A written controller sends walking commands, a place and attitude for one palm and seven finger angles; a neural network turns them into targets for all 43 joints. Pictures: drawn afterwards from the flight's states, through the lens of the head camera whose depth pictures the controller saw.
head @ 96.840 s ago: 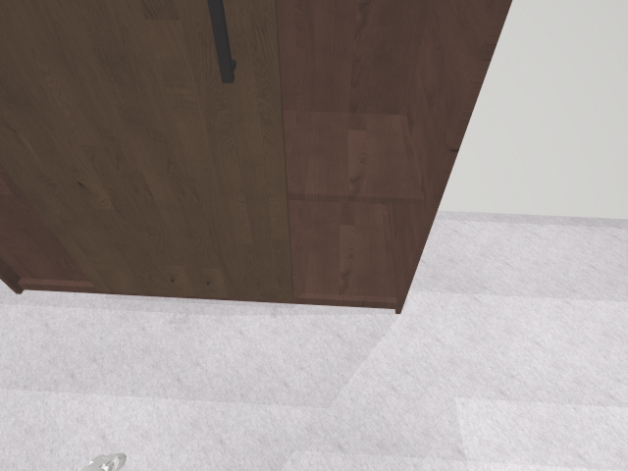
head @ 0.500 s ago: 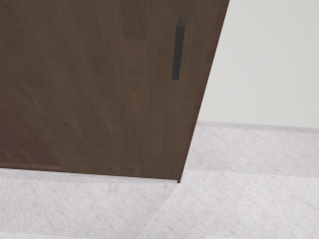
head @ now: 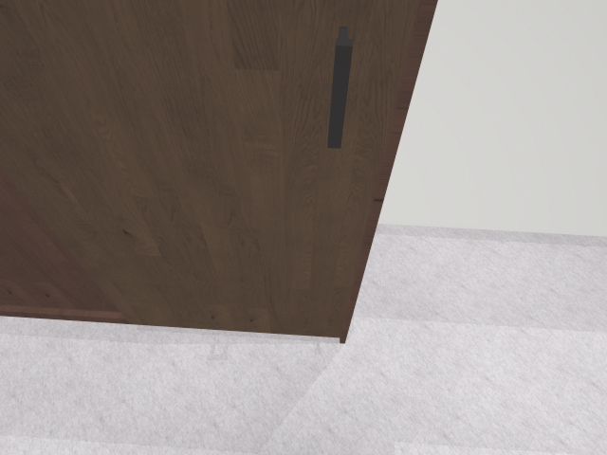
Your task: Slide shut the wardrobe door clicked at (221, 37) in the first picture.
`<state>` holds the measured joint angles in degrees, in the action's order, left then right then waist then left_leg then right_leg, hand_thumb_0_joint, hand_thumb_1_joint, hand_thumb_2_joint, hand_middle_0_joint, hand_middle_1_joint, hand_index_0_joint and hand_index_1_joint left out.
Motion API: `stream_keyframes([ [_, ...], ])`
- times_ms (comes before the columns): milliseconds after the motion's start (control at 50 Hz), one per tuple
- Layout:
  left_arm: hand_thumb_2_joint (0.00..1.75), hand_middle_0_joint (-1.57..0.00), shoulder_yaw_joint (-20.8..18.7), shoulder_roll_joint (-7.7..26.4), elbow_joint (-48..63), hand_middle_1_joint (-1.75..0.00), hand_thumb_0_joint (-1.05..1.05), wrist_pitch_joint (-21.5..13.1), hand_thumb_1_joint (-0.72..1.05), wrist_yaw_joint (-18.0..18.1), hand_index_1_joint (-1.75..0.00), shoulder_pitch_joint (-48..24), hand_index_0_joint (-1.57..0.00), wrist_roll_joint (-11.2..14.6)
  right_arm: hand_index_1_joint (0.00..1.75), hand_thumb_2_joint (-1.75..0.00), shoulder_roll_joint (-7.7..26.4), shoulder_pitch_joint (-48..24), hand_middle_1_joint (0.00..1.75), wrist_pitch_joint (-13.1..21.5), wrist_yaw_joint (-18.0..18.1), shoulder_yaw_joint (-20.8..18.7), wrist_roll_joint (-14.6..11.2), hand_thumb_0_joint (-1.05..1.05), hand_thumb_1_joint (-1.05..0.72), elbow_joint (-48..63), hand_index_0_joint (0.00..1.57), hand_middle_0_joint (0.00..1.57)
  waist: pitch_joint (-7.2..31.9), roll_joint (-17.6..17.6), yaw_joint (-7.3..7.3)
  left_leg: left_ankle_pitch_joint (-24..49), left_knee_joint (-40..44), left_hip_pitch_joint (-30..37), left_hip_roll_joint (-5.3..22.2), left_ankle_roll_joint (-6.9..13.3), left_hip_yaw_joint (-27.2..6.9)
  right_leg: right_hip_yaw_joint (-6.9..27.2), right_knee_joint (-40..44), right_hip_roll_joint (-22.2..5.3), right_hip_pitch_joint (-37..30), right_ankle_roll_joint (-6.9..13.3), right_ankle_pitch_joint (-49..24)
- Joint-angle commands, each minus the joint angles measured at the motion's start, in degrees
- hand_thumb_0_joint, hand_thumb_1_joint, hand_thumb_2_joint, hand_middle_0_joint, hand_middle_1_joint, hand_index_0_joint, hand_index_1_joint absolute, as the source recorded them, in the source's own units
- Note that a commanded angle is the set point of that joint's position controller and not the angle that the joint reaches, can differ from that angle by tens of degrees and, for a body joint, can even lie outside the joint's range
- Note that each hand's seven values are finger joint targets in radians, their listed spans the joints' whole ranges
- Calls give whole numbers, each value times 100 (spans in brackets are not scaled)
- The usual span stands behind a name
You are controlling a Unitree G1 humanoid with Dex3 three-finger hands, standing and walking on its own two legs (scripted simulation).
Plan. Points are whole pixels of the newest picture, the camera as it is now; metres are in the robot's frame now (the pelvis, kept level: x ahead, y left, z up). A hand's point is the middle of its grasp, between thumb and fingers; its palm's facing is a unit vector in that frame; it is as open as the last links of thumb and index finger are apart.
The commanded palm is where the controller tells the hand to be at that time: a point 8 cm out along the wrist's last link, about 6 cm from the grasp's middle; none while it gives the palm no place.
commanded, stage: walk to a spot facing it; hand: left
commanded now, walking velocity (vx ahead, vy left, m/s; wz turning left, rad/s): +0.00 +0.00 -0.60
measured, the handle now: (338, 90) +0.54 -0.02 +0.20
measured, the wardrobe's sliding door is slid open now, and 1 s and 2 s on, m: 0.00 0.00 0.00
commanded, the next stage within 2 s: turn to face it in 0.28 s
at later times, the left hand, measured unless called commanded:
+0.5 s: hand out of the picture +0.06 +0.14 -0.18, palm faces -0.15 -0.95 -0.27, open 7.4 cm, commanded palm none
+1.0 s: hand out of the picture +0.08 +0.14 -0.18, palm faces -0.06 -0.98 -0.20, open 7.3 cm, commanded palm none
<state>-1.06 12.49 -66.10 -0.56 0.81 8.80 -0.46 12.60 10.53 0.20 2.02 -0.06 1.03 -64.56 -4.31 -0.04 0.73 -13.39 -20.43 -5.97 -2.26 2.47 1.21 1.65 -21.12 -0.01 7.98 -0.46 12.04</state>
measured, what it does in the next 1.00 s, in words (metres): steps on the spot: left foot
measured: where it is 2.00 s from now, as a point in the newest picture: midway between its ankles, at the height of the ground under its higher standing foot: outside the picture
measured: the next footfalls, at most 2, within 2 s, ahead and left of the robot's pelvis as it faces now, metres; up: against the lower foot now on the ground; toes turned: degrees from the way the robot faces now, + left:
left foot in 0.70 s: +0.05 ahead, +0.09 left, +0.00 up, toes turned -10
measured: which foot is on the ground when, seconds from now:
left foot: down 0.00-0.38, up 0.40-0.68, down 0.70-1.00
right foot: down 0.00-1.00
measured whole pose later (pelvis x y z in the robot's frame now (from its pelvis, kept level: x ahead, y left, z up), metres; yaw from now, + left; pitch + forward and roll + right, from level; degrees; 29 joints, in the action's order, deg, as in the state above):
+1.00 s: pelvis +0.01 -0.03 -0.01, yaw -6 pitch -1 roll +0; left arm -2.8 9.7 -62.7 0.3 1.3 9.2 -0.2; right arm 7.2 14.6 -1.8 2.2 -0.6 1.2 -63.6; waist -4.2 0.3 1.2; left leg -15.9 -27.9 -11.6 -0.1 -1.2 -3.9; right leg -4.3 -27.4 0.8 10.5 2.2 16.5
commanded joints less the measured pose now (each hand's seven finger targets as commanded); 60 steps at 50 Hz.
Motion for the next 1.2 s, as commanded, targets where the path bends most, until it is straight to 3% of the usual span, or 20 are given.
stream_keyframes([
  [0,90,-20,-161,937,264,-30,0,-61,90,61,-30,-8,-20,-12,30,-90,977,75,30,109,59,-195,-10,0,-90,210,20,20,354,-61,-14,1414,307,137,867,-49,-577,443,221,-524,-23,270,-1191],
  [60,90,-20,-155,618,323,-30,0,72,90,72,-30,114,-20,-13,30,-90,603,254,30,15,88,-166,4,0,-90,225,20,20,359,-108,17,1543,12,269,945,-120,-343,517,-44,-477,281,226,-1517],
  [120,90,-20,-241,689,571,-30,0,201,90,36,-30,149,-20,-36,30,-90,766,270,30,-87,118,-273,17,0,-90,475,20,20,204,-246,14,1130,-57,157,1149,-42,-329,556,-479,-294,736,215,-1248],
  [160,90,-20,-298,688,784,-30,0,257,90,4,-30,165,-20,-59,30,-90,952,236,30,-124,128,-367,32,0,-90,692,20,20,290,-495,2,1169,-14,209,1491,174,-515,431,-1130,-77,1052,166,-876],
  [200,90,-20,-346,624,994,-30,0,316,90,-28,-30,100,-20,-71,30,-90,1037,252,30,-114,137,-424,54,0,-90,844,20,20,239,-895,-20,1907,149,156,2111,631,-807,183,-2356,100,1447,76,897],
  [240,90,-20,-392,569,1155,-30,0,335,90,-45,-30,87,-20,-78,30,-90,1035,165,30,-114,140,-427,91,0,-90,1034,20,20,196,-833,-71,2592,-25,123,2465,933,-751,73,-2944,-89,1600,40,1770],
  [300,90,-20,-431,428,1169,-30,0,280,90,-99,-30,571,-20,-87,30,-90,1062,-89,30,-134,100,-478,91,0,-90,1219,20,20,311,-554,-326,2720,-868,-245,2074,426,39,-282,-1741,-60,662,67,819],
  [320,90,-20,-462,525,1108,-30,0,243,90,-97,-30,901,-20,-99,30,-90,1058,-216,30,-163,79,-499,43,0,-90,1296,20,20,345,-205,-461,2012,-1525,-528,1721,130,317,-71,-971,-85,292,141,-356],
  [340,90,-20,-541,993,1085,-30,0,160,90,-42,-30,1141,-20,-153,30,-90,834,-216,30,-195,35,-508,-41,0,-90,1466,20,20,440,1084,-480,364,-2734,-1240,938,-284,805,1429,-122,-999,-57,518,-1921],
  [360,90,-20,-569,1300,1045,-30,0,115,90,15,-30,1194,-20,-112,30,-90,575,-333,30,-238,-5,-474,-82,0,-90,1598,20,20,302,1628,-478,-2279,-3861,-2006,293,-465,580,2722,421,-2045,-19,1304,-2823],
  [380,90,-20,-542,1181,1105,-30,0,124,90,83,-30,1031,-20,-112,30,-90,513,-337,30,-306,9,-457,-60,0,-90,1517,20,20,349,1028,-414,-2198,-4382,-2062,430,-362,-231,2718,457,-1908,170,1508,-1865],
  [460,90,-20,-426,675,1198,-30,0,69,90,189,-30,430,-20,-120,30,-90,313,70,30,-269,-8,-390,-18,0,-90,1135,20,20,584,450,-48,-1225,-4363,-2008,521,-367,-345,1659,212,-1316,17,1289,-1905],
  [580,90,-20,-414,797,896,-30,0,-65,90,119,-30,350,-20,-88,30,-90,373,197,30,-158,6,-351,-49,0,-90,798,20,20,478,640,-49,-966,-1589,-1019,434,-277,-135,929,236,-1022,-302,1070,-2082],
  [620,90,-20,-369,637,773,-30,0,-73,90,126,-30,257,-20,-24,30,-90,292,447,30,-114,37,-295,-37,0,-90,580,20,20,498,565,74,-164,-597,-439,458,-259,-168,772,56,-976,-163,789,-1940],
  [660,90,-20,-272,260,680,-30,0,-12,90,128,-30,399,-20,35,30,-90,237,542,30,-61,47,-227,12,0,-90,407,20,20,531,-205,-17,1462,-337,1,922,-73,-608,346,-85,-583,223,277,-1346],
  [700,90,-20,-239,239,634,-30,0,27,90,148,-30,373,-20,-14,30,-90,233,454,30,-134,79,-197,23,0,-90,378,20,20,77,254,-43,645,-565,-569,893,-154,-437,447,433,-587,268,107,-646],
  [780,90,-20,-283,418,536,-30,0,41,90,110,-30,237,-20,30,30,-90,155,580,30,-109,60,-163,21,0,-90,224,20,20,322,-454,-42,1094,-361,-633,841,-190,-583,161,-43,-628,-164,318,-1083],
  [940,90,-20,-306,399,538,-30,0,53,90,126,-30,389,-20,6,30,-90,214,635,30,-91,74,-227,-3,0,-90,332,20,20,274,-49,-89,1110,-414,-937,751,-97,-821,-103,-314,-694,-198,351,-934],
  [1080,90,-20,-197,194,397,-30,0,53,90,120,-30,476,-20,5,30,-90,161,597,30,-37,87,-184,5,0,-90,267,20,20,275,-140,-65,1235,-213,-745,865,15,-1050,-165,-202,-539,-57,220,-563],
  [1180,90,-20,-135,206,233,-30,0,21,90,107,-30,576,-20,12,30,-90,157,527,30,-17,82,-125,-7,0,-90,192,20,20,190,-155,-54,1164,-132,-570,763,-75,-845,-78,38,-596,-40,219,-599],
])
